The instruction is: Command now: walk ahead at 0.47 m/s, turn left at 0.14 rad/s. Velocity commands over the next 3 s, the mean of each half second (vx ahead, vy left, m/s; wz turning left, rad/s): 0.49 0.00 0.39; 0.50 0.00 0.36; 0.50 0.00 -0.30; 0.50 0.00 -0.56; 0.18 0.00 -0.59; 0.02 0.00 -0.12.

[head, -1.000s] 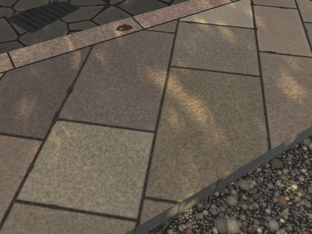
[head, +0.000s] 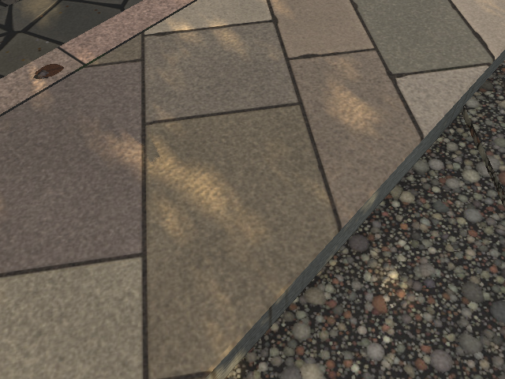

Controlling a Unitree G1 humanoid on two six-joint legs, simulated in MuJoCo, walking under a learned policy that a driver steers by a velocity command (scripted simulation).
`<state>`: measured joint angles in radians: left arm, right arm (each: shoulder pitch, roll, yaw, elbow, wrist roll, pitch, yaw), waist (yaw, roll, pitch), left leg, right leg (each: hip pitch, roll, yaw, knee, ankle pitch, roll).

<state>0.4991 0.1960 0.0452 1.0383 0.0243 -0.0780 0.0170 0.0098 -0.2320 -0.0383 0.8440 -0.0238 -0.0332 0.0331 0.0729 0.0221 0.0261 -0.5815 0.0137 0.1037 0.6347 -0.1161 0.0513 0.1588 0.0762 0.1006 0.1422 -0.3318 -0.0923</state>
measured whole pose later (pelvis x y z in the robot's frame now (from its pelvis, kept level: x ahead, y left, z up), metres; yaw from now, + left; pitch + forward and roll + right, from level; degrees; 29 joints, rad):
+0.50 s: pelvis +0.26 +0.02 +0.01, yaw +16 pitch +2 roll +0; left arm -0.01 0.21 0.00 0.76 0.03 -0.05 -0.01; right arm 0.40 -0.23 -0.07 0.91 -0.02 -0.04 -0.01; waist -0.09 -0.04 0.06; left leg -0.06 -0.14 -0.15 0.36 -0.30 0.10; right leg -0.58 -0.03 0.03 0.64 -0.10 0.04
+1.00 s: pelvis +0.46 +0.10 +0.02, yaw +27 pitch +5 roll +1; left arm 0.56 0.16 0.01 1.04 0.01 -0.08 0.03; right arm -0.08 -0.06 0.07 0.47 -0.03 0.01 0.01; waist 0.06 0.00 0.00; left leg -1.06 0.07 0.11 1.48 -0.47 0.12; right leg -0.01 -0.04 -0.12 0.12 -0.19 -0.01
